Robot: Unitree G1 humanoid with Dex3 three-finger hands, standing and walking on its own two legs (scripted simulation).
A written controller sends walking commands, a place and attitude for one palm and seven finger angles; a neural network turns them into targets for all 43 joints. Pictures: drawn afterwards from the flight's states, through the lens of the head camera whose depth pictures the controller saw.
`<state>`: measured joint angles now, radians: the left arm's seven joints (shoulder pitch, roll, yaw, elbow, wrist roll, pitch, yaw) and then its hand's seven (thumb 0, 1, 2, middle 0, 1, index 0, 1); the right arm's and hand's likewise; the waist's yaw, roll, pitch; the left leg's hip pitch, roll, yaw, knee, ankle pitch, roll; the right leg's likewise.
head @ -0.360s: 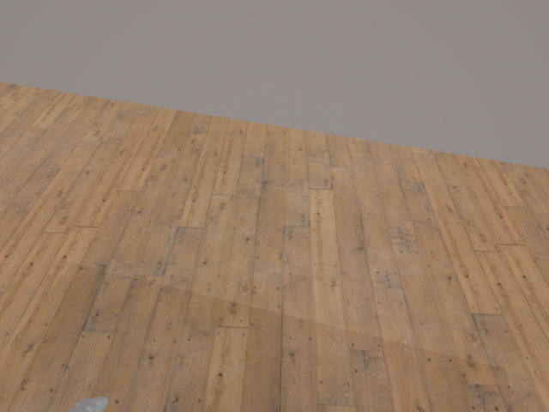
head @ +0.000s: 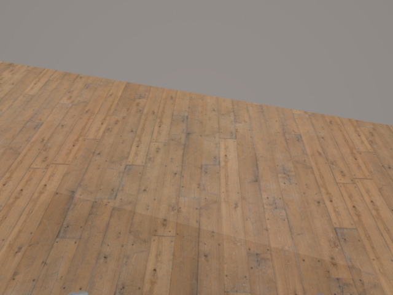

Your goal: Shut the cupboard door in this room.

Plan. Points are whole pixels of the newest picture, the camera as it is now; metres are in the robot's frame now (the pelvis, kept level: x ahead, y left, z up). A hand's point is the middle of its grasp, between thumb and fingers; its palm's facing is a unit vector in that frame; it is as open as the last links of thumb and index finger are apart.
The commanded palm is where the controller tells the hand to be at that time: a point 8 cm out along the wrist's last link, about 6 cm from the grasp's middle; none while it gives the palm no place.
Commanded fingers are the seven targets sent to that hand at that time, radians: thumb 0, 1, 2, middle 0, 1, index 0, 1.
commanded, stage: stand and wait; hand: left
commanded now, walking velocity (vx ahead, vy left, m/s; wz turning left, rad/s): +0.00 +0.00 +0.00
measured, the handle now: out of the picture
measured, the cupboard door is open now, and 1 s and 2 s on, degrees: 81 81 81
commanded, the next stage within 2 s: turn or walk to find it in 0.54 s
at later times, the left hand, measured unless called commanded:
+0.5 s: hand out of the picture +0.06 +0.24 -0.15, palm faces -0.04 -0.94 -0.34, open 7.4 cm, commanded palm none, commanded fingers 0.00 0.90 0.90 -0.20 -0.30 -0.20 -0.30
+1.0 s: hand out of the picture +0.01 +0.22 -0.18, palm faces +0.09 -0.97 -0.23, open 7.4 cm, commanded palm none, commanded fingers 0.00 0.90 0.90 -0.20 -0.30 -0.20 -0.30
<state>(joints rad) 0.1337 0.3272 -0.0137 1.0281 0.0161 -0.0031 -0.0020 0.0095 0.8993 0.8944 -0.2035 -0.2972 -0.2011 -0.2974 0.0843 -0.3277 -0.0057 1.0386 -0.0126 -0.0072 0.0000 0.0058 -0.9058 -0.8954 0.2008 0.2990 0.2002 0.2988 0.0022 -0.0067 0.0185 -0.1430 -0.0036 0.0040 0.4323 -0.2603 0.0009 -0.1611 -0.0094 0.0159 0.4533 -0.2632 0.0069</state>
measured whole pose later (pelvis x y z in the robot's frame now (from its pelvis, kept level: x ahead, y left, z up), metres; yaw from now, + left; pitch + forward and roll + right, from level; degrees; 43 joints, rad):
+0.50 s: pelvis -0.02 -0.01 +0.00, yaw +0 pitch -3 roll +0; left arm 0.14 0.35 -0.01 1.09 0.01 -0.01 -0.01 0.01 0.90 0.89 -0.20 -0.30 -0.20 -0.30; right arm 0.14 -0.35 0.00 1.12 -0.01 0.00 0.00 0.01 -0.91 -0.90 0.20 0.30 0.20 0.30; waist -0.01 0.00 0.03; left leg -0.13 0.01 0.00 0.38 -0.20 -0.01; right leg -0.15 0.01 0.01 0.40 -0.20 -0.01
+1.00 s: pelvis -0.04 +0.01 -0.01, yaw +7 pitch +0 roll -1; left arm 0.18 0.25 0.02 0.97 0.02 0.06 0.02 0.01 0.90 0.89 -0.20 -0.30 -0.20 -0.30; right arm 0.24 -0.18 -0.02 0.99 -0.02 0.03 0.01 0.00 -0.91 -0.90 0.20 0.30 0.20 0.30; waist -0.02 -0.04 0.06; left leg -0.32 -0.06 -0.09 0.57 -0.25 0.03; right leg -0.38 -0.02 -0.02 0.90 -0.48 0.03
